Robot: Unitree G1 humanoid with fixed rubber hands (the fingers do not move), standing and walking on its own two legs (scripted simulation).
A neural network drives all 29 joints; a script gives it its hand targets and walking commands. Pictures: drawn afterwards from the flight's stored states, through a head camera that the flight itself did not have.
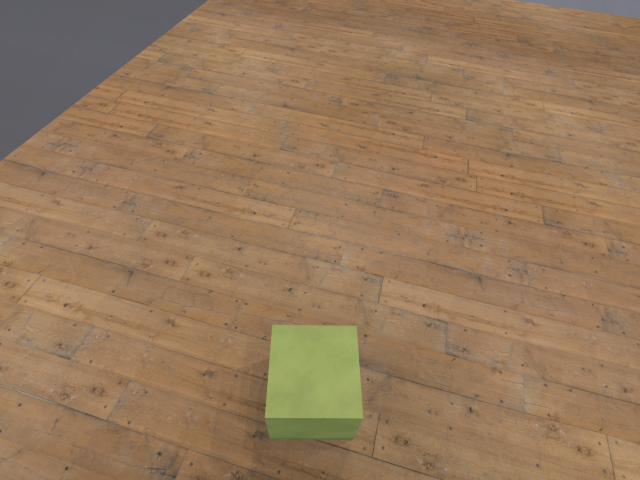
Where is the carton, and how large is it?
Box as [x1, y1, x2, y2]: [265, 325, 362, 439]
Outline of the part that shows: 272,325 265,409 265,420 270,439 352,439 362,419 356,326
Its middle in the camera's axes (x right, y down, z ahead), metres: -0.02 +0.43 +1.12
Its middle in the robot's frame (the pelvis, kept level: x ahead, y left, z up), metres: +0.46 +0.00 -0.66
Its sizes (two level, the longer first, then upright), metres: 0.252 0.245 0.230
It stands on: the floor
